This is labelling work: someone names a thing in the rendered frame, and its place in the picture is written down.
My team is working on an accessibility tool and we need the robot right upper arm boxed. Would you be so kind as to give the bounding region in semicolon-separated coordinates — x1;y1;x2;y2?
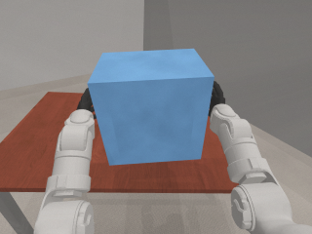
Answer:
230;182;312;234

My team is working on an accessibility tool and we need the left robot forearm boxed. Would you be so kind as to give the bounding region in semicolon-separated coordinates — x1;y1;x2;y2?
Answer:
33;109;95;234

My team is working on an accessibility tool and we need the right robot hand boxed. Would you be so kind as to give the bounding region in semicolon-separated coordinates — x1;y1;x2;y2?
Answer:
208;81;225;118

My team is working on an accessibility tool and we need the table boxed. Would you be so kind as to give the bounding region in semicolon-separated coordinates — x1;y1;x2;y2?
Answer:
0;92;239;234

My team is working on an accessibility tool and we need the carton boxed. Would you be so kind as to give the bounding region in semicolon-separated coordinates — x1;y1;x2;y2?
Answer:
87;49;215;166

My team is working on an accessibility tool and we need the right robot forearm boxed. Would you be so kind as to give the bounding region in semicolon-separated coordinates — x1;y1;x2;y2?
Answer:
210;103;293;219

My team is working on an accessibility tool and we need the robot left upper arm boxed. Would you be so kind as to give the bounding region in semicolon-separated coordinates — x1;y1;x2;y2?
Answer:
35;200;95;234

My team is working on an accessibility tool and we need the left robot hand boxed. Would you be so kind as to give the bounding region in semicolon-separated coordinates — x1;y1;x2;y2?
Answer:
76;88;97;119

